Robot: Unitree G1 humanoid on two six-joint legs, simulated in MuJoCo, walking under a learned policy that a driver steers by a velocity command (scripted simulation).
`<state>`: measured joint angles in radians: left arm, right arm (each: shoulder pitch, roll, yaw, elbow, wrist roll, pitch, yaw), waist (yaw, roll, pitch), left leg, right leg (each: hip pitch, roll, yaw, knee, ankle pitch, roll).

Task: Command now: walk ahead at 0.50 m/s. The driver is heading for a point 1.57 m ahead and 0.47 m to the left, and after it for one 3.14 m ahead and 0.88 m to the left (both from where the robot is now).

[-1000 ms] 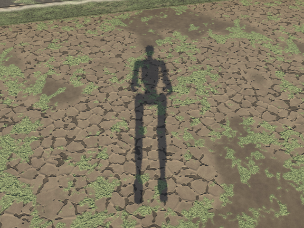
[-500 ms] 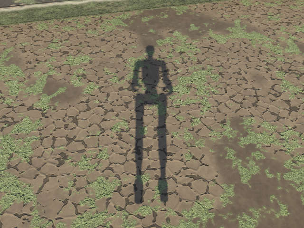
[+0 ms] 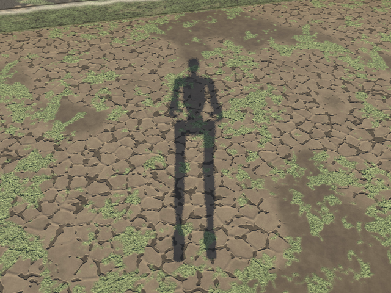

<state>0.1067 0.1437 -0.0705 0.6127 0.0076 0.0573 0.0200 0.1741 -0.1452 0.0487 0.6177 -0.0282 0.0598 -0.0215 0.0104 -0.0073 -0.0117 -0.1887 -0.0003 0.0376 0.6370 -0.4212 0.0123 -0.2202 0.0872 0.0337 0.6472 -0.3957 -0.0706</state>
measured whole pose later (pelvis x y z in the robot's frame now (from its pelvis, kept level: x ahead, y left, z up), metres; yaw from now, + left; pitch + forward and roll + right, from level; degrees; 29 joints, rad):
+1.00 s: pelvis +0.00 +0.00 +0.02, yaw +0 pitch +0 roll +0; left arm 0.17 0.18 -0.04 0.71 0.00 0.06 0.03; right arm 0.23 -0.18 0.03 0.70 -0.01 0.06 -0.02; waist 0.01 -0.01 -0.01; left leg -0.11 -0.01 0.02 0.39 -0.28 0.01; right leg -0.14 0.08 0.03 0.39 -0.25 -0.06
